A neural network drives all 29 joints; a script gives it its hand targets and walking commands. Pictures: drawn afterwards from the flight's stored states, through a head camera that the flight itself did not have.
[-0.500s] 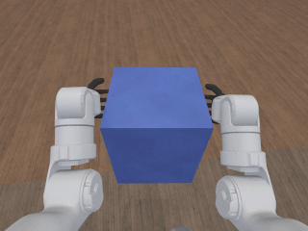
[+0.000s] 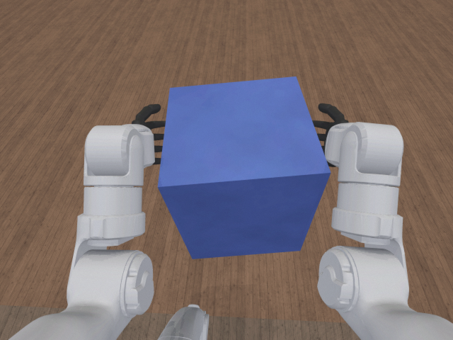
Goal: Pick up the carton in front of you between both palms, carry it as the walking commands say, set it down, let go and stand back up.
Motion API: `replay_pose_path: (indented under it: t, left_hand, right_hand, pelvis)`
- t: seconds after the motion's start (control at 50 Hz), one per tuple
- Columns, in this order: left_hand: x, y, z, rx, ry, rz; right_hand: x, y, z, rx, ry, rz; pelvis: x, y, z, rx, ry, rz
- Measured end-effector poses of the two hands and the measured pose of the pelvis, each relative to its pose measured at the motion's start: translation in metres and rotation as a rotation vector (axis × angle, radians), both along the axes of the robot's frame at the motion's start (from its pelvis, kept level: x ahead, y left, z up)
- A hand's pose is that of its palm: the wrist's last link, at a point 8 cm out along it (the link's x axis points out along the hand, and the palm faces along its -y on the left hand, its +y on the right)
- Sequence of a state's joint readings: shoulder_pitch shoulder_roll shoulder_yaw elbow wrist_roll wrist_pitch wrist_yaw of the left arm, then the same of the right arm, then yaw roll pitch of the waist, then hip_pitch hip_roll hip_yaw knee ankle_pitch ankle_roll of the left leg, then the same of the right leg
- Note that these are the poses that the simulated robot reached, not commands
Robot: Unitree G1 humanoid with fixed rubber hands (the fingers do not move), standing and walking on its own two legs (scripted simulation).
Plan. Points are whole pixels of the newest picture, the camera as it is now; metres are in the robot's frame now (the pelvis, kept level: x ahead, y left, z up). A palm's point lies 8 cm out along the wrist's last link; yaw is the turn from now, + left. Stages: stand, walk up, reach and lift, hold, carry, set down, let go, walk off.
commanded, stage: carry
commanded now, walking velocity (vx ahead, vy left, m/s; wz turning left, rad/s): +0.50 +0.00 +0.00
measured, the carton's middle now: (239, 175) +0.39 +0.02 +0.09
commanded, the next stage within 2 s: none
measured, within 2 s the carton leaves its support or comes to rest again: neither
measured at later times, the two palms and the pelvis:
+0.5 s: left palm (199, 15) +0.72 +0.14 +0.22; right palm (338, 30) +0.69 -0.15 +0.21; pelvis +0.32 +0.02 +0.04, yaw -1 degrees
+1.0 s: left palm (208, 0) +1.02 +0.17 +0.15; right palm (305, 2) +1.03 -0.13 +0.15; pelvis +0.67 +0.02 +0.03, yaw -1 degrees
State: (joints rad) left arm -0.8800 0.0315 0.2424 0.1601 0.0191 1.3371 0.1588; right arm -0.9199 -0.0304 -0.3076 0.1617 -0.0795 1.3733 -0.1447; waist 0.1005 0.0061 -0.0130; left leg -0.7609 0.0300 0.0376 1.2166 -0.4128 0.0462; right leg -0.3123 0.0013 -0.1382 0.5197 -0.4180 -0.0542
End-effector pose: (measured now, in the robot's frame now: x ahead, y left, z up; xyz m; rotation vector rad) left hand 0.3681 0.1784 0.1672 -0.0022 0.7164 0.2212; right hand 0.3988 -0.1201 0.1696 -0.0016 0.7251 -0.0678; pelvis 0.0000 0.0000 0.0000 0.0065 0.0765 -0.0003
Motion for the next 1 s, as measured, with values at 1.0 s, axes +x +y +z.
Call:
replay_pose_path:
  t: [1.0]
  left_hand:
    - [0.652,-0.005,-0.020,-0.024,0.052,-0.057]
  right_hand:
    - [0.628,-0.006,-0.018,-0.015,0.046,-0.079]
  pelvis:
    - [0.674,0.024,0.032,-0.002,-0.004,-0.014]
